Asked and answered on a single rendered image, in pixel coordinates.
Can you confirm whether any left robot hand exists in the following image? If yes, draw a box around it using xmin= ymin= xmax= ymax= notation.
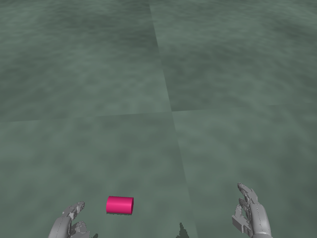
xmin=48 ymin=201 xmax=90 ymax=238

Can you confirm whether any right robot hand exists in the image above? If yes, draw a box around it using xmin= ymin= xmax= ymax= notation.
xmin=232 ymin=182 xmax=271 ymax=238

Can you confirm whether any can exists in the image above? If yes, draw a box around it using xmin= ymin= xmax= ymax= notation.
xmin=106 ymin=196 xmax=134 ymax=214

